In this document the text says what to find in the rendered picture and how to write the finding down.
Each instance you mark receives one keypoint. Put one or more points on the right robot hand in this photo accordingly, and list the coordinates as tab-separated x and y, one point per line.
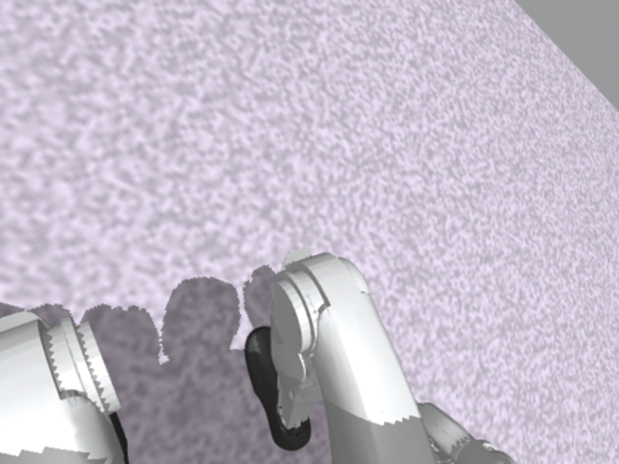
447	435

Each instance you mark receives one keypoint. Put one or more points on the right robot foot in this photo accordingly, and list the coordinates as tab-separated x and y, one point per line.
264	380

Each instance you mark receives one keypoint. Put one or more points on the right robot arm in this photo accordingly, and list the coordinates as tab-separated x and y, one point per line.
483	452

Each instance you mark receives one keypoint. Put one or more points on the left robot foot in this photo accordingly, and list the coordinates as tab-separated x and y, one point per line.
121	435

